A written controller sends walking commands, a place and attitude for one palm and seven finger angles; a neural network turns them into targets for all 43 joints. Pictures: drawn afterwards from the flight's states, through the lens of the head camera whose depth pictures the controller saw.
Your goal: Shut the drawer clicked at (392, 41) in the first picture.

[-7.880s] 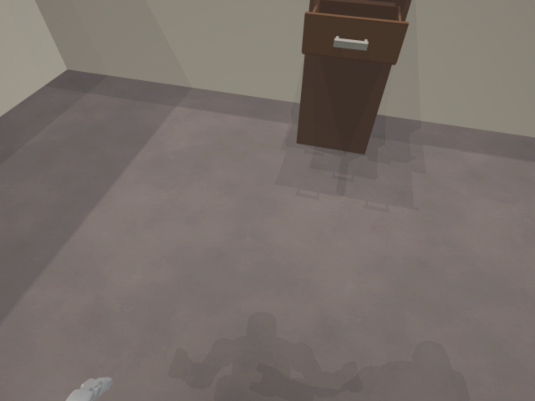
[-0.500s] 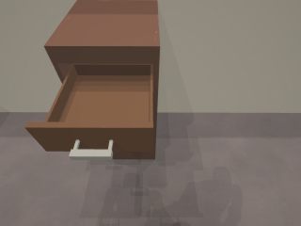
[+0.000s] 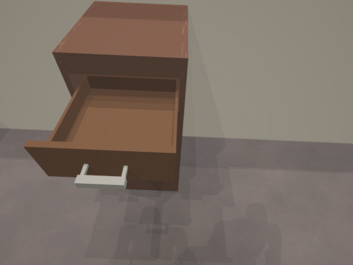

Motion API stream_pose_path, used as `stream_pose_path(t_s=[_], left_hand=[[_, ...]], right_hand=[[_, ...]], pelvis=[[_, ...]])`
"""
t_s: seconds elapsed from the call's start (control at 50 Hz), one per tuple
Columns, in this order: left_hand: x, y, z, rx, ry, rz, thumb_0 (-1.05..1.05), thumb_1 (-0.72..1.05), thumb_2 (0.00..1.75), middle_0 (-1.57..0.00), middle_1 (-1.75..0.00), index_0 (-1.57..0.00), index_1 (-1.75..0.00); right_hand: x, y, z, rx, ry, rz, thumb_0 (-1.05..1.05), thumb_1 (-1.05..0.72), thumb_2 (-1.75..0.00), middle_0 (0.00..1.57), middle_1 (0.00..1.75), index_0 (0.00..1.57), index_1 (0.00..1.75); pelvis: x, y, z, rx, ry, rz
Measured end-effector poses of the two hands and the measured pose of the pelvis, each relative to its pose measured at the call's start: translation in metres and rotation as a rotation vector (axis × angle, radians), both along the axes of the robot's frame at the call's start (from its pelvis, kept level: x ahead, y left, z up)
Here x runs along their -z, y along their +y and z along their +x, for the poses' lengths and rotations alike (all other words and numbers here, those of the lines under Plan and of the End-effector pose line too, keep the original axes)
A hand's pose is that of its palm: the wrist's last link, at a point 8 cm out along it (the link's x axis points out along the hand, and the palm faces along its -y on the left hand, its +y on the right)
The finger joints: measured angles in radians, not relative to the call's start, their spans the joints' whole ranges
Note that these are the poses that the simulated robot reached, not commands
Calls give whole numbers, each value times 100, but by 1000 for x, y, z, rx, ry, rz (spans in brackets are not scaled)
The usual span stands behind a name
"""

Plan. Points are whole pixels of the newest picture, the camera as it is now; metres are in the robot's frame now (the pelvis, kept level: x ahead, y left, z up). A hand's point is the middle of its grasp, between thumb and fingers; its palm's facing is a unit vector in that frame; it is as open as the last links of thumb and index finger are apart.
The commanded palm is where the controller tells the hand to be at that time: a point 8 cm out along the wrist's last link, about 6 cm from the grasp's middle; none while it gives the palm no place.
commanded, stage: come to a stop and stand still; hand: left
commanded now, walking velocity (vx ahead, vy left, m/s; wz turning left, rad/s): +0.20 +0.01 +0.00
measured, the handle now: (103, 175) +0.32 +0.21 -0.01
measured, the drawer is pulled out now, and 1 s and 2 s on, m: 0.30 0.30 0.30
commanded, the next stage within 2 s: look again from close up in 1.74 s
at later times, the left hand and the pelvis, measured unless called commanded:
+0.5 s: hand out of the picture +0.05 +0.20 -0.16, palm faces +0.03 -0.97 -0.23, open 7.3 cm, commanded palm none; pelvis +0.02 +0.02 +0.01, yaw -1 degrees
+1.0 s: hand out of the picture -0.06 +0.22 -0.17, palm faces +0.00 -0.98 -0.22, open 7.4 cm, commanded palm none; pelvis -0.06 +0.03 +0.00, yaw -1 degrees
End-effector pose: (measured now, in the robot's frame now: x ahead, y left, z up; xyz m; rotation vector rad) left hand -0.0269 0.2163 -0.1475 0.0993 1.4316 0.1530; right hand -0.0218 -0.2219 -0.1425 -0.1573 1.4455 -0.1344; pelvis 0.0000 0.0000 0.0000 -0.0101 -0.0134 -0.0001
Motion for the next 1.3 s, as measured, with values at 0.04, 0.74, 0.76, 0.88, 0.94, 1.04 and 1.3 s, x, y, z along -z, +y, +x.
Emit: stream_pose_path(t_s=[0.04,0.74,0.76,0.88,0.94,1.04,1.3], left_hand=[[3,1,-1,-12,12,-8,0,91,90,-20,-30,-20,-29],[0,48,42,53,-160,48,0,91,90,-20,-30,-20,-29],[-2,49,37,55,-163,49,0,91,90,-20,-30,-20,-29],[-10,51,4,74,-144,57,0,91,90,-20,-30,-20,-29],[-12,51,-15,73,-117,61,0,91,90,-20,-30,-20,-29],[-15,46,-48,45,-60,64,0,91,90,-20,-30,-20,-29],[-14,16,-82,6,57,23,0,91,90,-20,-30,-20,-29]], right_hand=[[0,3,0,3,13,-6,0,-91,-90,20,30,20,30],[-10,17,36,-4,-206,-67,1,-91,-90,19,30,20,30],[-10,20,35,-6,-216,-60,0,-91,-90,19,30,20,30],[-7,27,12,1,-235,-21,0,-94,-90,20,30,20,30],[-6,27,-7,0,-204,-5,0,-94,-90,20,30,20,30],[-2,27,-44,-1,-99,17,0,-92,-90,20,30,20,30],[0,29,-86,36,54,45,0,-91,-90,20,30,20,30]], pelvis=[[2,2,6,-2,4,-3],[3,36,-24,13,-29,-1],[2,37,-28,16,-37,-2],[-1,39,-50,25,-55,6],[-3,37,-58,23,-49,13],[-5,33,-66,5,-30,16],[-6,22,-58,-1,-8,20]])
